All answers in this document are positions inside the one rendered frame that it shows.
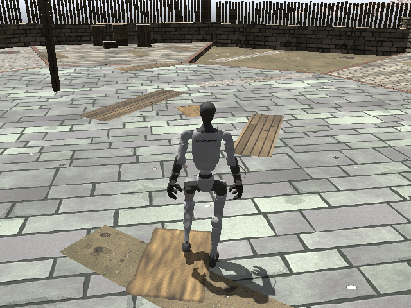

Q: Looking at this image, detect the right robot upper arm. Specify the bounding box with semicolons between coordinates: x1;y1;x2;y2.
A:
220;130;236;166

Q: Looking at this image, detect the left robot upper arm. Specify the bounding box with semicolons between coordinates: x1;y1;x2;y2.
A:
176;129;194;165

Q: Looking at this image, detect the right robot forearm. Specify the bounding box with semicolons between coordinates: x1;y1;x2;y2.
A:
230;157;242;185

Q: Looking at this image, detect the robot left shin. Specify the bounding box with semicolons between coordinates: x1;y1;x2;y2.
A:
183;201;193;244

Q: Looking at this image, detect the left robot hand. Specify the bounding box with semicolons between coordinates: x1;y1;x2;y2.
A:
167;183;182;200

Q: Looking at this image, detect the left robot forearm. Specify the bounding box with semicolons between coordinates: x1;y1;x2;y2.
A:
169;155;182;185

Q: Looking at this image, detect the robot head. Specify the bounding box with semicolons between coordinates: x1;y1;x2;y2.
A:
196;101;218;133

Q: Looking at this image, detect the right robot hand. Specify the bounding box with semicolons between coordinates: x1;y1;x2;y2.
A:
229;183;243;200

